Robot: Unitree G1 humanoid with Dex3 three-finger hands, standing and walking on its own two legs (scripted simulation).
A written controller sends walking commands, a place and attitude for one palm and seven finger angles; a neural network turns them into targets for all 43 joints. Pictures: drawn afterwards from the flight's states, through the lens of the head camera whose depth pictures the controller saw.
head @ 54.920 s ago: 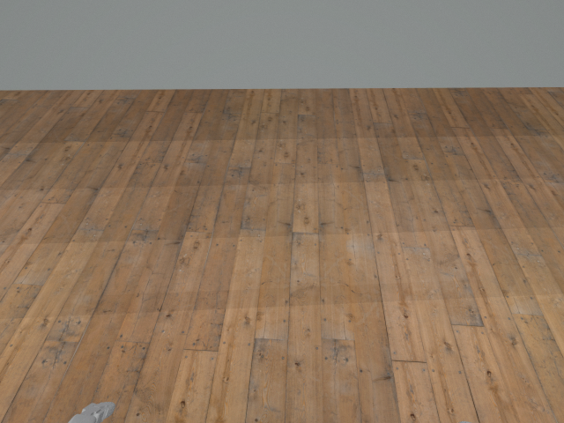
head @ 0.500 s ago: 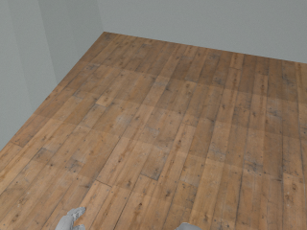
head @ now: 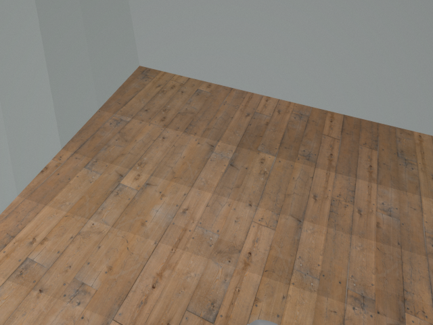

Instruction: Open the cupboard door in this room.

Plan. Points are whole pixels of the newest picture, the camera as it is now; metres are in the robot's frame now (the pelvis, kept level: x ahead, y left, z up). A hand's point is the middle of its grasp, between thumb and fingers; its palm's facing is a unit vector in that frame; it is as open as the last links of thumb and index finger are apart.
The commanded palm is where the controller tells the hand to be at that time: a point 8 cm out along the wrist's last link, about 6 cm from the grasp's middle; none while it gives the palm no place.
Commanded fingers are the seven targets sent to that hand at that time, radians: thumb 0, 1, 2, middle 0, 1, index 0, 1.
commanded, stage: turn to face it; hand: left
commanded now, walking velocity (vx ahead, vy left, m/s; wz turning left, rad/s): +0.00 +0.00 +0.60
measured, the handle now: out of the picture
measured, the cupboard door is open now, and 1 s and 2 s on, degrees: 44 44 44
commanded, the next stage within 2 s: none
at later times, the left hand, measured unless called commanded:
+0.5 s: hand (134, 310) +0.17 +0.18 -0.19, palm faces +0.28 -0.95 -0.17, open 7.3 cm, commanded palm none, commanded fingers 0.00 0.90 0.90 -0.20 -0.30 -0.20 -0.30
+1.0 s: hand (146, 324) +0.15 +0.15 -0.15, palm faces +0.52 -0.80 -0.29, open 7.3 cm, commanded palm none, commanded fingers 0.00 0.90 0.90 -0.20 -0.30 -0.20 -0.30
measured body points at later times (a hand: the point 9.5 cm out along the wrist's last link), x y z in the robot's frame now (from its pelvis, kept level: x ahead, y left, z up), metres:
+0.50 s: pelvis +0.13 -0.02 -0.02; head +0.16 +0.02 +0.43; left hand +0.16 +0.23 -0.18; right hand +0.24 -0.25 -0.15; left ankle +0.14 +0.09 -0.74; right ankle +0.15 -0.16 -0.73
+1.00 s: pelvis +0.18 -0.07 +0.00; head +0.24 -0.06 +0.45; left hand +0.12 +0.19 -0.13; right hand +0.40 -0.25 -0.15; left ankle +0.10 +0.04 -0.66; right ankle +0.24 -0.17 -0.74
